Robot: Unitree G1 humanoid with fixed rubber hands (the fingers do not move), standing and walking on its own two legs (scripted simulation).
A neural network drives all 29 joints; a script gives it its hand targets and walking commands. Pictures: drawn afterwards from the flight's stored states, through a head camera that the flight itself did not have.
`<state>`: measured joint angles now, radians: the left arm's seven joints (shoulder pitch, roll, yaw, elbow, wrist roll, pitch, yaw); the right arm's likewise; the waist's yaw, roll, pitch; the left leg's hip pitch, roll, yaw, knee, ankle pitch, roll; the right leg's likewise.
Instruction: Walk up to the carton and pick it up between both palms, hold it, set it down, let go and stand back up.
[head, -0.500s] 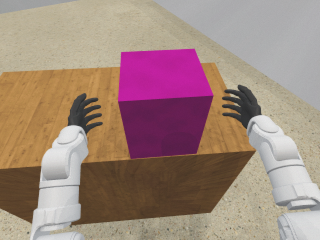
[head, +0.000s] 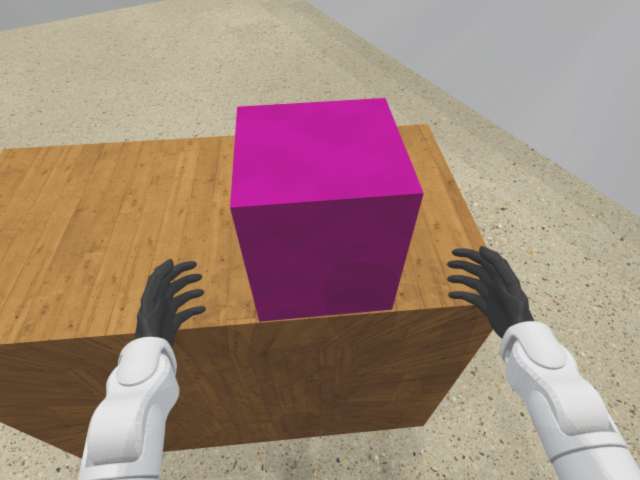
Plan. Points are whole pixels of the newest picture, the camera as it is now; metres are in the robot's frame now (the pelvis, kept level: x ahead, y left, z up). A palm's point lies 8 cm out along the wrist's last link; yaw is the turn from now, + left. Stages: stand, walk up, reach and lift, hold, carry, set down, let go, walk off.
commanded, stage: set down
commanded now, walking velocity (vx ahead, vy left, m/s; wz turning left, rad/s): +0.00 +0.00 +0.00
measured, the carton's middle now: (319, 214) +0.47 +0.02 +0.06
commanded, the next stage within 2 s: none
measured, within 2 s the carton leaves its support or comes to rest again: neither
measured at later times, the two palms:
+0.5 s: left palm (160, 382) +0.23 +0.21 +0.02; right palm (507, 378) +0.24 -0.20 +0.02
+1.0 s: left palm (154, 438) +0.18 +0.22 -0.02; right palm (508, 435) +0.19 -0.20 -0.02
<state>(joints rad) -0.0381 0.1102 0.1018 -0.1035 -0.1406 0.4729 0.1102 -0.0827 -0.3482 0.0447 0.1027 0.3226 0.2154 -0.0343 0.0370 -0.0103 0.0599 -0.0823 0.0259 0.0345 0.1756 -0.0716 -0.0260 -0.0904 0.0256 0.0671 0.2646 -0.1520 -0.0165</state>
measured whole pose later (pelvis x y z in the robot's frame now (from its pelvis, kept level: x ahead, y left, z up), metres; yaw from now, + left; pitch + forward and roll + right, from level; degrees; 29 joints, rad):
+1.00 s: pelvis +0.02 +0.01 +0.00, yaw +0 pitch +2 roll +1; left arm 0.36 0.14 -0.01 -0.07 -0.08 0.43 0.09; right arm 0.40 -0.23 0.05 0.05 0.20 0.22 -0.04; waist 0.05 -0.03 -0.01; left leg -0.12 0.02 0.03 0.19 -0.10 -0.02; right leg -0.12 0.02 0.07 0.26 -0.17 -0.01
